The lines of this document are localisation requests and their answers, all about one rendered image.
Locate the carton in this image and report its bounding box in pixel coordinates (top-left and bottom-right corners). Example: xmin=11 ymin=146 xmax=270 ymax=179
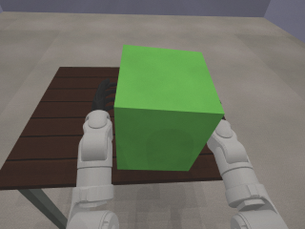
xmin=113 ymin=44 xmax=225 ymax=172

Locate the robot left forearm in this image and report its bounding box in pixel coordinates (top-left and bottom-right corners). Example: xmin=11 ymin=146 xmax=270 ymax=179
xmin=66 ymin=110 xmax=114 ymax=229

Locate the right robot upper arm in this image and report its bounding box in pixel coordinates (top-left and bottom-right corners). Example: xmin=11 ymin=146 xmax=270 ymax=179
xmin=230 ymin=209 xmax=287 ymax=229

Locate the robot right forearm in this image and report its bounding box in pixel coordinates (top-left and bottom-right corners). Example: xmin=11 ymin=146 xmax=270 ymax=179
xmin=207 ymin=119 xmax=289 ymax=229

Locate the left robot upper arm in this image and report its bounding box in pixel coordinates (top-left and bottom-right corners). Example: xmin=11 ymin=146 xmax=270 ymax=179
xmin=67 ymin=210 xmax=119 ymax=229

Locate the table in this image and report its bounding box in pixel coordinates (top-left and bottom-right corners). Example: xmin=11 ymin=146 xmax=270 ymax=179
xmin=0 ymin=67 xmax=226 ymax=229

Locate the robot left hand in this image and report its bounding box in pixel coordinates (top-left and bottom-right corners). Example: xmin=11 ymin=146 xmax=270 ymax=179
xmin=91 ymin=78 xmax=117 ymax=112

